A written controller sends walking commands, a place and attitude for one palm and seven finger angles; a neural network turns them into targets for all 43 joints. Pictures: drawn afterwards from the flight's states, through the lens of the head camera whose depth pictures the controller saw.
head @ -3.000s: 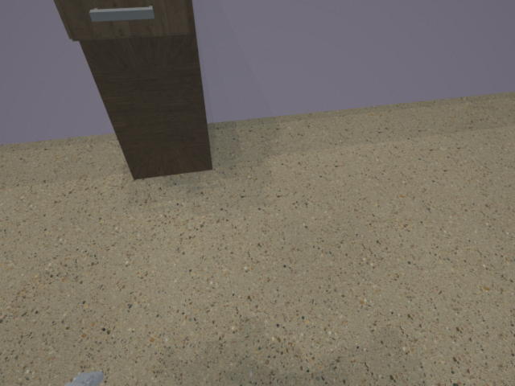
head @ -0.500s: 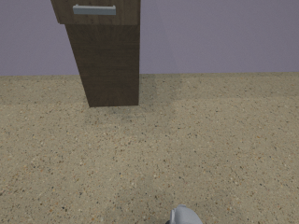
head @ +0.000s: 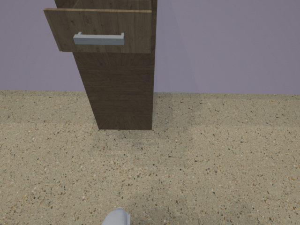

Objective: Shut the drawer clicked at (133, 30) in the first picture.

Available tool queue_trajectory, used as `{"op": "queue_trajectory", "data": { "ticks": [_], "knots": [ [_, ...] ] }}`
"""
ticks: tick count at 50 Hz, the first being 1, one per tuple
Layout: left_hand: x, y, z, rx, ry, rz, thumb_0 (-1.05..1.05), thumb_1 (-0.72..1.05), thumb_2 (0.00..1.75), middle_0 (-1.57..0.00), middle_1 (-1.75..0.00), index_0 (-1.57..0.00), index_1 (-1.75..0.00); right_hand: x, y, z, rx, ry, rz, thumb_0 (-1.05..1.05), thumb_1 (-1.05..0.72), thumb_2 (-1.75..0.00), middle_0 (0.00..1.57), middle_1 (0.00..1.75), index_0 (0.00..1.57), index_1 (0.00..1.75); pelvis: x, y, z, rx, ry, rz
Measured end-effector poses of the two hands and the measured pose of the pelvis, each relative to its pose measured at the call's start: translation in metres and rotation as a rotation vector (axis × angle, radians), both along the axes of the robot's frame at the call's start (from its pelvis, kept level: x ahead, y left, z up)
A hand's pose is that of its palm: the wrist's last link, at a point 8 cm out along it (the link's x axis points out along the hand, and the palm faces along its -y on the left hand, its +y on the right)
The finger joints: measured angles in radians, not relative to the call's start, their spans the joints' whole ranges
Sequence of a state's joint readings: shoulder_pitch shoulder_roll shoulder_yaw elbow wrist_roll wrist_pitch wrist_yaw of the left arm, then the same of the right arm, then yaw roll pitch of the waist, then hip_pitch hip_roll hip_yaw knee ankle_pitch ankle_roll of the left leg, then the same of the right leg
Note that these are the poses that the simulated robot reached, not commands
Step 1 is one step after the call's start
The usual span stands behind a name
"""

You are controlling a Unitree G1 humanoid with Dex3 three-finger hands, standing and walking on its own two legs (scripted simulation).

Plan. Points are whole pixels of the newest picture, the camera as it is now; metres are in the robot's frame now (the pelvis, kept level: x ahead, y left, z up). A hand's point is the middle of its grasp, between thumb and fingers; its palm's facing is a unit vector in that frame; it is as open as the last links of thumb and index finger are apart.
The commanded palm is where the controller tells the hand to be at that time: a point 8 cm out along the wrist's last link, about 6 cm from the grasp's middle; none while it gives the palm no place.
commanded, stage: take the last steps up to it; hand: left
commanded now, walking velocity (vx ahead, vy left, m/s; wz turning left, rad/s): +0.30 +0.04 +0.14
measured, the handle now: (100, 37) +0.72 +0.25 +0.13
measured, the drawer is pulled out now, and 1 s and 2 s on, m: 0.17 0.17 0.17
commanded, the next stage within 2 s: come to a stop and stand still in 0.64 s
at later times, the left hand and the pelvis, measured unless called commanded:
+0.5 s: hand (85, 198) +0.22 +0.23 -0.16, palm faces +0.07 -0.98 -0.19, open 7.3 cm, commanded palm none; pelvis +0.17 +0.04 +0.01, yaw +2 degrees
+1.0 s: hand (107, 169) +0.32 +0.18 -0.16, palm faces +0.11 -0.96 -0.25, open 7.2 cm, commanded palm none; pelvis +0.29 -0.01 +0.01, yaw +3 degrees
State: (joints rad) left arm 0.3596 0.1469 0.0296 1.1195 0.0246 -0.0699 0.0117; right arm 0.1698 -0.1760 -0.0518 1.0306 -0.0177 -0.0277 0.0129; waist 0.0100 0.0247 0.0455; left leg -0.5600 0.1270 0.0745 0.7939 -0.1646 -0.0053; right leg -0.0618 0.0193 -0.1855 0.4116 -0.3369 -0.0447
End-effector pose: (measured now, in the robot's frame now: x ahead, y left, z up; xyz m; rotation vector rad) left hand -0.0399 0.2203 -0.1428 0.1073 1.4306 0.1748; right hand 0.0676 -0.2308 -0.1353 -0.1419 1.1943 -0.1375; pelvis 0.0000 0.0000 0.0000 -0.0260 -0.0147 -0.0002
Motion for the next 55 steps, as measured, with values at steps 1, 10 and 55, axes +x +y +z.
{"op": "queue_trajectory", "data": {
  "ticks": [1, 10, 55],
  "knots": [
    [0.000, 0.001, -0.002, -0.008, 0.016, 0.019, 0.00, 0.92, 0.90, -0.20, -0.30, -0.20, -0.30, 0.017, 0.005, 0.000, 0.000, -0.004, 0.021, 0.00, -0.92, -0.90, 0.19, 0.29, 0.19, 0.30, 0.010, 0.004, -0.001, -0.003, 0.000, 0.005],
    [0.041, 0.024, -0.017, -0.056, 0.116, 0.079, 0.00, 0.91, 0.90, -0.20, -0.30, -0.20, -0.30, 0.110, 0.056, -0.002, -0.007, -0.069, 0.062, -0.01, -0.92, -0.90, 0.20, 0.29, 0.20, 0.30, 0.084, 0.041, -0.011, 0.009, -0.026, 0.011],
    [0.330, 0.019, 0.012, 0.071, -0.076, 0.061, -0.01, 0.92, 0.90, -0.20, -0.30, -0.21, -0.30, 0.319, 0.004, -0.004, -0.019, 0.056, 0.058, 0.00, -0.91, -0.90, 0.19, 0.29, 0.19, 0.30, 0.288, 0.009, 0.004, 0.041, 0.008, 0.058]
  ]
}}
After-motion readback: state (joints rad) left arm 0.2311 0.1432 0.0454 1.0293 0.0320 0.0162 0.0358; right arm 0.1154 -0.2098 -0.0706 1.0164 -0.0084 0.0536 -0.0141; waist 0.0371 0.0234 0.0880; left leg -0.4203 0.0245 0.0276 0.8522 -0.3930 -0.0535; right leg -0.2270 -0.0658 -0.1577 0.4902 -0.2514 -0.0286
